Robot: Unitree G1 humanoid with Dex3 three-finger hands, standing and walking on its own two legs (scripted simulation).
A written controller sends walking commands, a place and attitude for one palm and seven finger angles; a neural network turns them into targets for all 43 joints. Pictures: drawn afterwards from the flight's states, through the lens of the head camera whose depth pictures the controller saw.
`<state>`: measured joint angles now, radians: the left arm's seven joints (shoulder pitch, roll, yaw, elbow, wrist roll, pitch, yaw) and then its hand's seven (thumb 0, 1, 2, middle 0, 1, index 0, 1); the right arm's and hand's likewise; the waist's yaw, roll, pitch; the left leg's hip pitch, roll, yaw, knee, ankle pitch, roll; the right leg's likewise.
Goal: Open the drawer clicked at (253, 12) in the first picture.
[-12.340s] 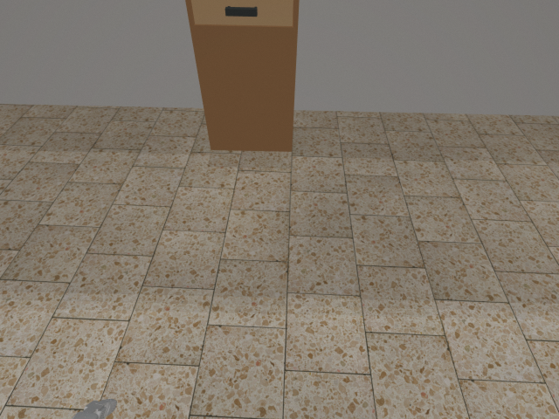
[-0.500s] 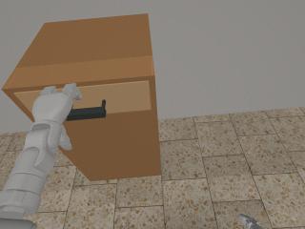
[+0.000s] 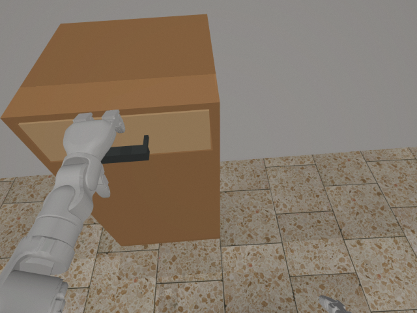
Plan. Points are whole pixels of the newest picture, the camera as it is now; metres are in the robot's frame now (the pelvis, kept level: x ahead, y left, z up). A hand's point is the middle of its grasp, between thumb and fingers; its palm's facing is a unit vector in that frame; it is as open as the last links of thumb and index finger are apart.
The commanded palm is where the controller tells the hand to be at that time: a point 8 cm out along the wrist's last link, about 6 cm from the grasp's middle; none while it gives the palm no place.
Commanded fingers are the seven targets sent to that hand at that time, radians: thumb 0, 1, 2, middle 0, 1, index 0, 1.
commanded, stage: move the hooked fingers above the handle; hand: left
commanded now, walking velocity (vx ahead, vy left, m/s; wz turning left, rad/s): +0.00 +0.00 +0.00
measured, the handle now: (121, 147) +0.47 +0.25 +0.01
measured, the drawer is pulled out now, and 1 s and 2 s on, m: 0.00 0.00 0.00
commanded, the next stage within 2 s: lower the fingers behind the handle in 1.74 s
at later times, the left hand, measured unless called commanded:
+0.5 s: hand (107, 152) +0.41 +0.25 +0.06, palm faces -0.05 -0.03 -1.00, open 13.8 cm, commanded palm +0.39 +0.25 +0.13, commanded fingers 0.00 -0.50 0.30 -0.30 -1.20 -0.30 -1.20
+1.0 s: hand (108, 144) +0.43 +0.25 +0.07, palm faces -0.02 -0.02 -1.00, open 13.7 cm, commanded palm +0.40 +0.26 +0.12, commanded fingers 0.00 -0.50 0.30 -0.30 -1.20 -0.30 -1.20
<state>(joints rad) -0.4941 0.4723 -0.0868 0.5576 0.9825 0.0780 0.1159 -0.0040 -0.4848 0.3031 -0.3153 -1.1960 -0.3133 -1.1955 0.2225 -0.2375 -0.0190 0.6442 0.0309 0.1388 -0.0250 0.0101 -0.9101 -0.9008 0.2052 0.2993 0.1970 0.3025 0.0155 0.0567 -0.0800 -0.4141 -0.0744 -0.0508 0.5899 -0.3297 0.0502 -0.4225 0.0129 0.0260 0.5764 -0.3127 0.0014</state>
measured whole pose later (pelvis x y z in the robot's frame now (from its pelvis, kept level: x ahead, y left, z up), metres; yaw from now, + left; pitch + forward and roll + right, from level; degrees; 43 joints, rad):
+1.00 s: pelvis -0.01 -0.01 +0.00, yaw -2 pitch +11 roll +0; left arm -0.63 0.53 0.00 0.85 1.03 -0.06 0.19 0.00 -0.48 0.30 -0.35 -1.22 -0.33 -1.23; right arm 0.28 -0.25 -0.02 0.65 0.04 0.14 -0.06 0.01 -0.91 -0.90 0.21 0.30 0.20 0.30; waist -0.03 0.05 -0.11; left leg -0.48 -0.05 -0.03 0.61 -0.33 0.03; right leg -0.50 0.04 0.04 0.60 -0.30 -0.02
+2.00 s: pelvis +0.00 -0.02 +0.00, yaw +0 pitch +10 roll +0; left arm -0.53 0.49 -0.04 0.70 1.00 -0.03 0.17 0.00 -0.49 0.30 -0.32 -1.20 -0.31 -1.20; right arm 0.26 -0.27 -0.05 0.67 0.04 0.13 -0.05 0.01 -0.91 -0.90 0.20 0.30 0.20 0.30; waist 0.00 0.06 -0.10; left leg -0.44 -0.05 -0.05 0.61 -0.34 0.03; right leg -0.46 0.04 0.02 0.60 -0.32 -0.02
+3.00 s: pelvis -0.01 +0.00 -0.02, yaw -2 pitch +17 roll -2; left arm -0.59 0.46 0.00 0.92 1.08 -0.06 0.39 0.00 -0.48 0.30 -0.32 -1.20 -0.31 -1.20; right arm 0.30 -0.24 -0.06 0.71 0.00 0.11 -0.01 0.01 -0.91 -0.90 0.21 0.30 0.20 0.30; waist -0.05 0.05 -0.15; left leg -0.68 -0.05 -0.03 0.79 -0.40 0.04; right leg -0.68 0.05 0.03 0.74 -0.35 0.00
